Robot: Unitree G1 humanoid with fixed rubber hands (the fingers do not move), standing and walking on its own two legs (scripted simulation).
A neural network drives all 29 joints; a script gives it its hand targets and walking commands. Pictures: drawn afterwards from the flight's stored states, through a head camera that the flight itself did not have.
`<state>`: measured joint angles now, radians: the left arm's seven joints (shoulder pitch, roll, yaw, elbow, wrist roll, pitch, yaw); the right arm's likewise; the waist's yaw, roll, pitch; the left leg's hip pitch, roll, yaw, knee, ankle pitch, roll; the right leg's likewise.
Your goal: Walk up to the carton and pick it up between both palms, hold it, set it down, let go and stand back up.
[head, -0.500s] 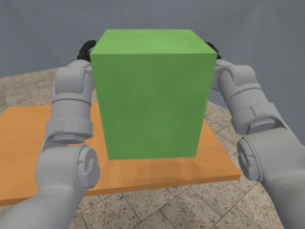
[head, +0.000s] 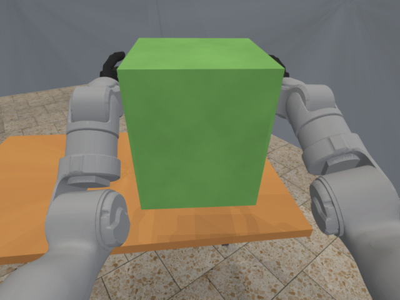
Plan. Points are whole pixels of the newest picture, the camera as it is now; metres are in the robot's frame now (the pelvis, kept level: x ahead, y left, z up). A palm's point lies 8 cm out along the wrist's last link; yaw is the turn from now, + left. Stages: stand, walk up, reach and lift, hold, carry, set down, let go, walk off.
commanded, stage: hold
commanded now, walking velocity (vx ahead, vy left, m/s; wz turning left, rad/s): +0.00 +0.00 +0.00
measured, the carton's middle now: (196, 120) +0.36 +0.00 +0.28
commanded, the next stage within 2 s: none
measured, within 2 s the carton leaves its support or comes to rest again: neither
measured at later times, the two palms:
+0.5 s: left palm (111, 91) +0.37 +0.16 +0.33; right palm (277, 93) +0.37 -0.15 +0.33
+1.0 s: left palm (116, 87) +0.38 +0.15 +0.33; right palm (280, 95) +0.38 -0.15 +0.32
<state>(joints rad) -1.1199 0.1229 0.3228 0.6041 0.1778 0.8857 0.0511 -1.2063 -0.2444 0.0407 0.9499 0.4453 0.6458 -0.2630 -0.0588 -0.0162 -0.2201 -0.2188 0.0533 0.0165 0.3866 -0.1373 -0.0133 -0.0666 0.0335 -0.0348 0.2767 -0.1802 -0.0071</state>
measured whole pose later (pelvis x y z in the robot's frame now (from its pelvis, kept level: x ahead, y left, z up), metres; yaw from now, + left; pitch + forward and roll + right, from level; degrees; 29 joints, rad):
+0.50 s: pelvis +0.00 +0.00 +0.00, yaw +0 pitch -2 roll -2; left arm -1.11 0.12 0.32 0.59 0.18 0.89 0.06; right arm -1.19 -0.25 0.06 0.94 0.46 0.65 -0.26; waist -0.06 -0.01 -0.22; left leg -0.21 0.05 0.02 0.39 -0.14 -0.01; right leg -0.06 0.03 -0.03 0.27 -0.18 -0.01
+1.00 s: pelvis +0.01 +0.00 +0.00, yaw +0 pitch -2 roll -2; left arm -1.12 0.11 0.34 0.61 0.18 0.86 0.05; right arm -1.18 -0.25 0.07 0.92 0.46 0.65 -0.27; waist -0.06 0.02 -0.21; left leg -0.19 0.05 0.02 0.39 -0.15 -0.01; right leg -0.04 0.03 -0.02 0.27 -0.19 0.00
